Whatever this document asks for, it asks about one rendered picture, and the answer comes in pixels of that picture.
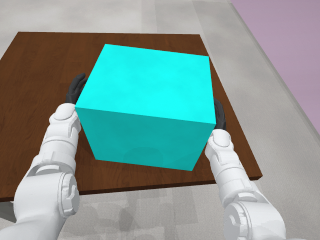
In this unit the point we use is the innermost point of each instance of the robot right hand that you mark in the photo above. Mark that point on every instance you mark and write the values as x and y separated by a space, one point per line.
219 115

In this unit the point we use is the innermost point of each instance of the table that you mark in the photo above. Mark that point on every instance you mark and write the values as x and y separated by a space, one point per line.
36 71

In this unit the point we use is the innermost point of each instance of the right robot forearm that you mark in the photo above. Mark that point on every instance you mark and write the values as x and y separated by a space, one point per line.
229 173

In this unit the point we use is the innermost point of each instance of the robot left upper arm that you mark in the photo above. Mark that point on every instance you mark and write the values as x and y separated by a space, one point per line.
43 204

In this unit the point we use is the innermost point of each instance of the carton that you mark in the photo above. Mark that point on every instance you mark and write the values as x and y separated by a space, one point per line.
148 107

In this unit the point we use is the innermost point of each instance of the robot left hand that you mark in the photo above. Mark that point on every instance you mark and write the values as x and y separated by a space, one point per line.
75 89

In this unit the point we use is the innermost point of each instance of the left robot forearm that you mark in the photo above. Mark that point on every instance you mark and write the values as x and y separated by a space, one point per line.
59 145

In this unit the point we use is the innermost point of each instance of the robot right upper arm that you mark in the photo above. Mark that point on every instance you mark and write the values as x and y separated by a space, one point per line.
243 220

